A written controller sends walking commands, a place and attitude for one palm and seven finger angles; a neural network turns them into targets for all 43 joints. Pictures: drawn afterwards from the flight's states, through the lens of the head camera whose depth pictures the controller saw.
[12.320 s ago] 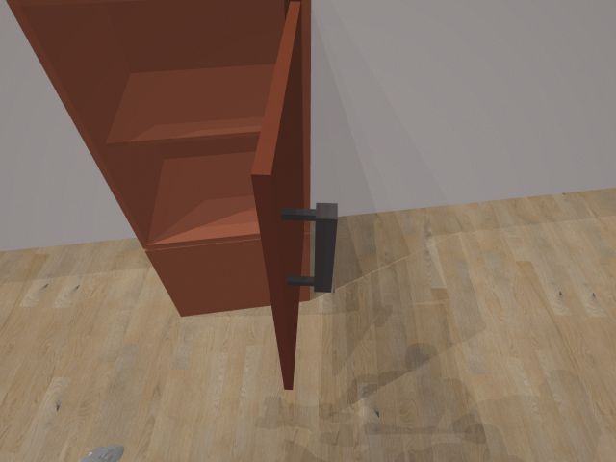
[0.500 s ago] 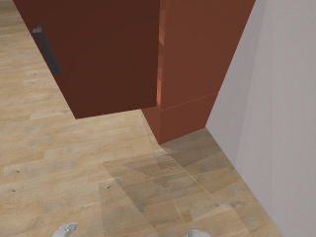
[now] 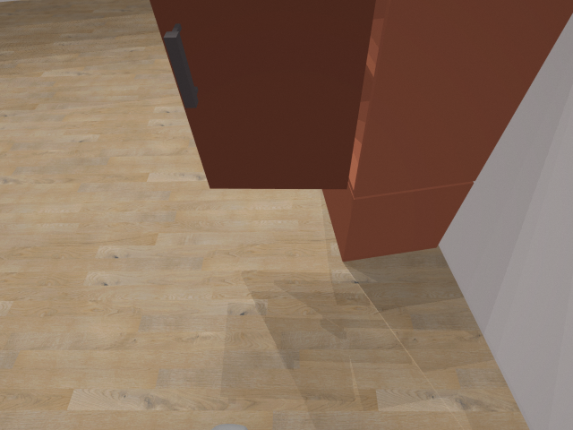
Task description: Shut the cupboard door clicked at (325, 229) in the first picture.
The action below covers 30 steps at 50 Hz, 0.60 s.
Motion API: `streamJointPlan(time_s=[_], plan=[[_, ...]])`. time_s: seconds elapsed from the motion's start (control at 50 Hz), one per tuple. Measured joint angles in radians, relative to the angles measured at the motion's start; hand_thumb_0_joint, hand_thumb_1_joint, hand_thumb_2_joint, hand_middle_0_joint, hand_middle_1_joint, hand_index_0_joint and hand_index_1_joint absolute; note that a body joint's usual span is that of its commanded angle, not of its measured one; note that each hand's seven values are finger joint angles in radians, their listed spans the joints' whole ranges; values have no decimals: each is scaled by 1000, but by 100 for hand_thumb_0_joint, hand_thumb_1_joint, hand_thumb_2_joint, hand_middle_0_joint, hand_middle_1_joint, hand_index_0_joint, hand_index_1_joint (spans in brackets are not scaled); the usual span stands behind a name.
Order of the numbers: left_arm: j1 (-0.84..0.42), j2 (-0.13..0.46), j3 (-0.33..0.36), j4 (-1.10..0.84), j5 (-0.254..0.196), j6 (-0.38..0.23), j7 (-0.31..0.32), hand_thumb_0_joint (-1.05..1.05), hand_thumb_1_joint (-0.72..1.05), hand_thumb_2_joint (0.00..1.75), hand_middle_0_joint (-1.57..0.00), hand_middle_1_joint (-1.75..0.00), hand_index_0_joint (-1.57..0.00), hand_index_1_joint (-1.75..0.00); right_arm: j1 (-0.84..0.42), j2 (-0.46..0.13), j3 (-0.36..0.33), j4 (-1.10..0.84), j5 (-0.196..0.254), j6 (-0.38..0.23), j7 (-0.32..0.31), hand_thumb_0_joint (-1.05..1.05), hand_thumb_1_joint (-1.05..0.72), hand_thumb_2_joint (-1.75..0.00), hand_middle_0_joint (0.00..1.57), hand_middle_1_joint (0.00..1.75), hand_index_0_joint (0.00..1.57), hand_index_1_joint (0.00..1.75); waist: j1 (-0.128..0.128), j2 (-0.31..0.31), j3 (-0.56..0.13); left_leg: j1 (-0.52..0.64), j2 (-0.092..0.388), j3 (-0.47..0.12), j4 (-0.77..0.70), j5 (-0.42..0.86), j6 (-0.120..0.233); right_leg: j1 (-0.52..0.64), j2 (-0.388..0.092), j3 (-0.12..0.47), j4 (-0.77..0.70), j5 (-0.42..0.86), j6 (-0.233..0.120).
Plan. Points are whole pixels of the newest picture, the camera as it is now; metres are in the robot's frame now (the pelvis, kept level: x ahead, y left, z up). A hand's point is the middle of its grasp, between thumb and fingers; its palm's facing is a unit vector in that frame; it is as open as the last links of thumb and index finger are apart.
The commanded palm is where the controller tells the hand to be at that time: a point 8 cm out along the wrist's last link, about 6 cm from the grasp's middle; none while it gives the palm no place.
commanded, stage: take the last steps up to it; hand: left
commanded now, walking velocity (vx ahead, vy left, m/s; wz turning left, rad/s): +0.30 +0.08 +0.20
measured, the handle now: (184, 67) +0.77 +0.29 +0.08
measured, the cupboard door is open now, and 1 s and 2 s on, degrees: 79 79 79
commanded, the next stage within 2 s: come to a stop and stand still in 1.00 s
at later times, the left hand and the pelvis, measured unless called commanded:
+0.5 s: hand out of the picture +0.11 +0.21 -0.17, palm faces +0.08 -0.97 -0.22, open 7.4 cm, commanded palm none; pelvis +0.07 +0.01 -0.02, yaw +4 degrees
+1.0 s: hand out of the picture +0.13 +0.22 -0.19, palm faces +0.22 -0.97 -0.13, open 7.4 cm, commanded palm none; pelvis +0.22 +0.07 -0.01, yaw +6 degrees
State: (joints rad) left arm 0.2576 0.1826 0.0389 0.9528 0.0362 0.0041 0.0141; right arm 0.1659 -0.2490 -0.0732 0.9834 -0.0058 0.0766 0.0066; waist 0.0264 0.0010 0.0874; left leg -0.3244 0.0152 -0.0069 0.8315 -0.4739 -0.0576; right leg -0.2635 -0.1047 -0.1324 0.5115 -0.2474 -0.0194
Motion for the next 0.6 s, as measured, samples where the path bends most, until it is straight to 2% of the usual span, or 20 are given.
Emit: streamJointPlan(time_s=[0.04, 0.08, 0.1, 0.12, 0.16, 0.22, 0.26, 0.32, 0.42, 0.48, 0.5, 0.54, 0.58, 0.6], plan=[[14, 10, 5, 21, -1, 3, 0, 0, 90, 89, -21, -30, -20, -30, -17, 7, 9, -3, 3, -13, -4, 1, -91, -90, 19, 30, 19, 29, 10, -10, 0, 51, -6, 21, -115, 24, 7, -11, -7, -12, 12, -1, 10], [33, 21, 12, 44, -8, 9, 0, 0, 90, 90, -21, -30, -20, -30, -21, 13, 20, -9, 2, -35, -6, 1, -91, -90, 19, 30, 19, 29, 14, -14, -13, 125, -9, 45, -282, 105, 20, -25, -10, -28, 43, -14, 26], [43, 29, 16, 54, -13, 15, -2, 0, 90, 90, -21, -30, -20, -30, -19, 18, 23, -12, -1, -48, -6, 1, -91, -90, 19, 30, 19, 29, 14, -18, -22, 146, -11, 45, -338, 150, 53, -39, -13, -33, 76, -33, 34], [47, 40, 22, 67, -14, 24, -3, 0, 90, 90, -21, -30, -20, -30, -19, 31, 27, -10, -5, -55, -7, 0, -91, -90, 19, 30, 19, 29, 20, -36, -22, 147, -20, 50, -329, 160, 71, -56, -17, -16, 133, -106, 42], [57, 53, 26, 93, -9, 44, -6, 1, 90, 90, -20, -30, -20, -30, -4, 53, 38, -11, -12, -65, -8, 0, -91, -90, 19, 30, 20, 29, 23, -47, -35, 164, -21, 51, -327, 146, 80, -103, 2, 24, 283, -201, 51], [58, 56, 24, 114, -5, 43, -22, 1, 91, 90, -20, -30, -20, -30, 39, 77, 51, -1, -12, -81, -17, 0, -90, -90, 20, 30, 20, 29, 14, -37, -53, 212, -19, 34, -393, 164, 81, -168, 19, 46, 453, -161, 56], [54, 52, 19, 113, -5, 32, -29, 1, 91, 90, -20, -30, -19, -30, 70, 82, 49, 13, -10, -90, -26, 0, -92, -90, 20, 30, 20, 30, 10, -29, -60, 243, -21, 26, -440, 183, 83, -197, 18, 52, 492, -125, 62], [40, 38, 12, 105, -6, 20, -35, 1, 91, 90, -20, -30, -19, -30, 116, 78, 47, 41, -9, -99, -26, 0, -92, -90, 20, 30, 20, 30, 3, -17, -64, 280, -26, 19, -485, 193, 86, -213, 10, 54, 447, -99, 70], [-7, 11, 7, 87, -10, 9, -41, 1, 91, 90, -20, -30, -19, -30, 184, 76, 43, 89, -15, -102, -25, 0, -92, -90, 20, 30, 20, 30, -23, 1, -56, 319, -29, 18, -487, 158, 74, -176, 13, 43, 245, -82, 66], [-30, -1, 8, 71, -9, -15, -45, 1, 91, 90, -20, -30, -19, -30, 224, 75, 40, 118, -15, -99, -27, 0, -91, -90, 20, 30, 20, 30, -35, 15, -51, 315, -20, 20, -410, 88, 55, -103, 34, 25, 97, -32, 53], [-37, -3, 8, 66, -7, -31, -44, 1, 91, 90, -20, -30, -19, -30, 238, 74, 39, 126, -11, -99, -26, 0, -91, -90, 20, 30, 20, 30, -35, 20, -48, 289, -15, 19, -333, 47, 58, -84, 40, 21, 63, 15, 34], [-52, -20, 7, 61, -9, -57, -38, 0, 91, 90, -20, -30, -20, -30, 242, 69, 34, 144, -5, -87, -21, 0, -91, -90, 20, 30, 20, 29, -35, 46, -34, 184, -2, 6, -70, -23, 79, -84, 51, -4, 110, 18, -8], [-42, -33, 6, 58, -13, -65, -29, 0, 91, 90, -20, -30, -20, -30, 230, 67, 26, 154, -7, -71, -12, 1, -91, -90, 20, 30, 20, 29, -27, 49, -39, 64, 3, 14, 159, 8, 89, -58, 56, -13, 96, -7, -24], [-32, -39, 7, 63, -14, -65, -22, 0, 91, 90, -20, -30, -20, -30, 219, 65, 21, 152, -10, -68, -8, 1, -91, -90, 20, 30, 20, 29, -26, 47, -43, 10, 11, 23, 226, 45, 87, -39, 57, -14, 70, -7, -25]])
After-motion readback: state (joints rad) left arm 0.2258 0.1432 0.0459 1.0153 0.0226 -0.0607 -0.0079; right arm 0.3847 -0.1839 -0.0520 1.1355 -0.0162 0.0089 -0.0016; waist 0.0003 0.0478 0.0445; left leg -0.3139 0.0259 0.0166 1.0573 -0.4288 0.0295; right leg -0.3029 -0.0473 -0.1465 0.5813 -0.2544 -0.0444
